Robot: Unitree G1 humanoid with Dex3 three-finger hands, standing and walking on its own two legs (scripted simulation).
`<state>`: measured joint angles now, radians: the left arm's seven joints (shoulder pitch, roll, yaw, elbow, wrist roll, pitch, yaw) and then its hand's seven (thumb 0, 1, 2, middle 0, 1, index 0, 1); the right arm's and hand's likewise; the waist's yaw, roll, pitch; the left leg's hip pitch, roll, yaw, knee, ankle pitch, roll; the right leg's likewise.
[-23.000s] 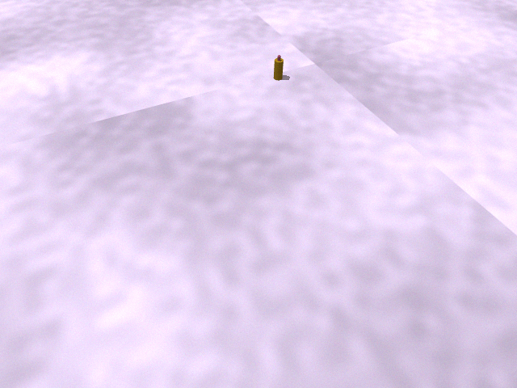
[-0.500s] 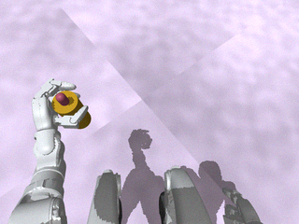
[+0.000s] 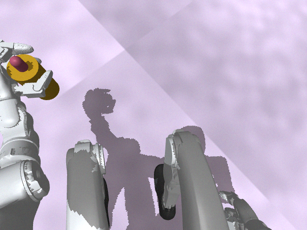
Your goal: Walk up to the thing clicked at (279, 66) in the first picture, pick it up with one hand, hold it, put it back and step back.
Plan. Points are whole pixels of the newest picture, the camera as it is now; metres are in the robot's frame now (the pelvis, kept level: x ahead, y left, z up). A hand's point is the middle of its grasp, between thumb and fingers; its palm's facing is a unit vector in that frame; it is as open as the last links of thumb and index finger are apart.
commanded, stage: crouch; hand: left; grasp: from the side
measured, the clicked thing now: (33, 77) +0.48 +0.25 -0.07
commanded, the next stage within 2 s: lower in 0.80 s
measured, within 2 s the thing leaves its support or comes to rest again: neither
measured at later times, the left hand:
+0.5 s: hand (43, 83) +0.50 +0.25 -0.14, palm faces +0.27 -0.96 -0.02, open 8.5 cm
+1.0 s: hand (48, 87) +0.51 +0.25 -0.20, palm faces +0.25 -0.97 -0.03, open 8.5 cm
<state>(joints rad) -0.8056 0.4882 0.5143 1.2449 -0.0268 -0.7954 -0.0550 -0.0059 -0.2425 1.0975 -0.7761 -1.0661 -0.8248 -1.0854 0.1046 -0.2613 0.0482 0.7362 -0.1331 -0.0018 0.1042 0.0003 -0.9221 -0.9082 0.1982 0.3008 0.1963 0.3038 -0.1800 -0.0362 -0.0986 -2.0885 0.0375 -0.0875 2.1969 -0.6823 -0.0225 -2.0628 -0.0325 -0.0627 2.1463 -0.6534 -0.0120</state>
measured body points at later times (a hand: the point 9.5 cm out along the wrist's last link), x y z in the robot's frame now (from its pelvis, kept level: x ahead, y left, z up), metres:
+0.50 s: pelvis -0.01 +0.01 -0.08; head +0.22 +0.08 +0.30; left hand +0.48 +0.30 -0.14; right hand +0.05 -0.27 -0.17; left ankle +0.09 +0.13 -0.36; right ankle +0.10 -0.12 -0.36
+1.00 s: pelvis -0.01 +0.02 -0.09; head +0.25 +0.11 +0.27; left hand +0.49 +0.31 -0.19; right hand +0.06 -0.27 -0.17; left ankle +0.09 +0.13 -0.36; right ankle +0.10 -0.12 -0.36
